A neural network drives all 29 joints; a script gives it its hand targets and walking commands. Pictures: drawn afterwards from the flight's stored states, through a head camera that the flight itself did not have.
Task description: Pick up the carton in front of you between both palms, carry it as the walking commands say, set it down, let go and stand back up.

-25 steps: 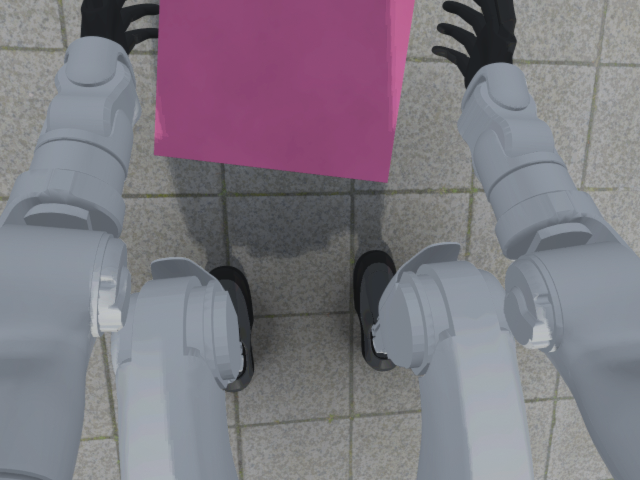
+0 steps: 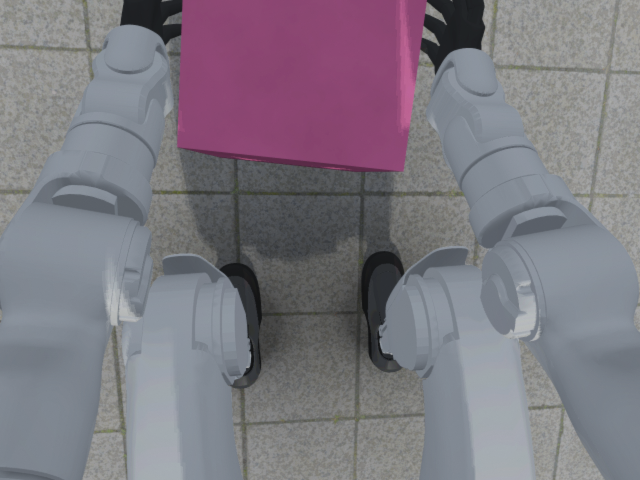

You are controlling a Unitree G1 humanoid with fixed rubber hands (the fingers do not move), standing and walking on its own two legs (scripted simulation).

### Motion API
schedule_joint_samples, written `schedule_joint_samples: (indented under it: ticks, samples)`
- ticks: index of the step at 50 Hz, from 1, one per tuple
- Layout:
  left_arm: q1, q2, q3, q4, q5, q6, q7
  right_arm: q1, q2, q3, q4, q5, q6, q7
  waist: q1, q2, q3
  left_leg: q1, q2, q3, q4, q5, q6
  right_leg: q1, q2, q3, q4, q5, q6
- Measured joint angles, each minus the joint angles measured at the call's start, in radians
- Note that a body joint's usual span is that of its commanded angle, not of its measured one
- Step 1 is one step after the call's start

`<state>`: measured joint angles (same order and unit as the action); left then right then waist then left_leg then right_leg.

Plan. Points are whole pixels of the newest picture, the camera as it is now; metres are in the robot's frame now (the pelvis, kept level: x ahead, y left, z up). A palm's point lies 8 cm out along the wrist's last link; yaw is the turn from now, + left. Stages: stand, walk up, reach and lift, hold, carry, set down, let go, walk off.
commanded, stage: reach and lift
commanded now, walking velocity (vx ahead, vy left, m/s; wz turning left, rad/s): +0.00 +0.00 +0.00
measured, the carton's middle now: (298, 78) +0.51 +0.03 -0.24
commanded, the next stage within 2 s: none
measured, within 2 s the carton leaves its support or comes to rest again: leaves its support in 0.24 s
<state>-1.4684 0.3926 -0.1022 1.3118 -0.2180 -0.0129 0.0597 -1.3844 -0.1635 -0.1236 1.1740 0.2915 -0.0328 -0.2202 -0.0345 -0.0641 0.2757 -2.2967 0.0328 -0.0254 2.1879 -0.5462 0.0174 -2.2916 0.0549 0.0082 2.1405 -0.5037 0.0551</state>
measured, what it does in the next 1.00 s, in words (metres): rises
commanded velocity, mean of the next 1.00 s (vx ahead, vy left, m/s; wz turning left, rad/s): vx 0.00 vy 0.00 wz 0.00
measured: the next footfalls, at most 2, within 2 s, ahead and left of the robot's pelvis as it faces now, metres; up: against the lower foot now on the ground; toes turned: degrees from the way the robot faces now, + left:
none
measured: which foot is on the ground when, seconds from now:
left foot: down 0.00-1.00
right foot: down 0.00-1.00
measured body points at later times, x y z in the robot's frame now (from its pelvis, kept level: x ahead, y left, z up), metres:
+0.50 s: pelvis +0.00 -0.01 +0.03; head +0.27 +0.04 +0.38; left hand +0.51 +0.19 -0.06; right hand +0.51 -0.11 -0.05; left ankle +0.11 +0.12 -0.34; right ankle +0.13 -0.13 -0.34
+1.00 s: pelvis +0.03 -0.01 +0.16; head +0.24 +0.03 +0.55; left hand +0.47 +0.19 +0.09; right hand +0.49 -0.11 +0.11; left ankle +0.11 +0.12 -0.34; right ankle +0.13 -0.13 -0.34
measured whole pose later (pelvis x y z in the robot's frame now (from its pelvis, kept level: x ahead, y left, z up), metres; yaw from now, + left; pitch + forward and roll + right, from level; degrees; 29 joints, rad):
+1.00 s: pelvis +0.03 -0.01 +0.16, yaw +6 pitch +38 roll -1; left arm -0.83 0.05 0.28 0.70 0.14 0.33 0.05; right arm -0.76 0.11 -0.43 0.57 -0.09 0.29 -0.13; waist -0.02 -0.03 -0.21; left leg -1.84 -0.05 -0.05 1.68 -0.51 -0.02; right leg -1.81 0.09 0.06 1.68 -0.53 0.05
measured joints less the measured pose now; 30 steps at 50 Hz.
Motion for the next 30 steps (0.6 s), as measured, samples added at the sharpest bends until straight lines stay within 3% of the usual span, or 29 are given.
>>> schedule_joint_samples:
  ticks: [2,5,9,15,19,23,26,30]
  samples:
    - [-0.029,-0.011,-0.008,0.026,0.003,0.011,0.014,-0.009,0.006,-0.038,0.010,-0.028,0.003,-0.023,0.000,-0.004,0.004,0.000,-0.007,-0.002,0.002,0.002,-0.003,0.003,-0.006,-0.001,0.005,-0.003,-0.001]
    - [-0.048,-0.021,-0.007,0.037,0.029,0.036,0.020,-0.010,0.013,-0.099,0.014,-0.080,0.014,-0.019,-0.004,-0.001,0.001,-0.010,-0.023,-0.010,0.011,0.007,-0.007,0.004,-0.010,-0.004,0.014,-0.004,0.000]
    - [-0.035,-0.029,-0.009,0.001,0.036,0.072,0.031,0.011,0.016,-0.129,-0.024,-0.095,0.045,-0.015,-0.007,0.004,-0.008,-0.026,-0.043,-0.022,0.026,0.014,-0.013,0.000,0.011,0.002,0.033,-0.023,0.018]
    - [0.072,-0.055,-0.017,-0.109,0.010,0.102,0.059,0.126,0.031,-0.130,-0.168,-0.069,0.096,-0.016,-0.013,0.008,-0.039,-0.010,-0.058,-0.024,0.031,0.016,-0.021,0.021,0.035,0.020,0.044,-0.034,0.043]
    - [0.167,-0.081,-0.007,-0.223,0.014,0.164,0.069,0.258,0.067,-0.157,-0.296,-0.067,0.135,-0.017,-0.007,-0.007,-0.102,0.031,-0.061,-0.024,0.003,0.013,-0.033,0.054,0.037,0.024,0.026,-0.036,0.030]
    - [0.238,-0.132,0.098,-0.278,0.102,0.217,0.054,0.344,0.108,-0.202,-0.376,-0.119,0.188,0.004,0.019,-0.006,-0.192,0.090,-0.060,-0.031,-0.048,0.009,-0.042,0.106,0.033,0.017,-0.023,-0.036,0.012]
    - [0.264,-0.163,0.217,-0.275,0.196,0.250,0.023,0.345,0.146,-0.267,-0.372,-0.216,0.231,0.021,0.035,0.007,-0.263,0.127,-0.063,-0.036,-0.103,0.013,-0.044,0.143,0.034,0.013,-0.077,-0.033,0.007]
    - [0.294,-0.186,0.328,-0.302,0.302,0.286,-0.012,0.331,0.202,-0.361,-0.379,-0.361,0.270,0.042,0.031,0.030,-0.335,0.168,-0.084,-0.044,-0.196,0.035,-0.048,0.191,0.044,0.016,-0.162,-0.022,0.001]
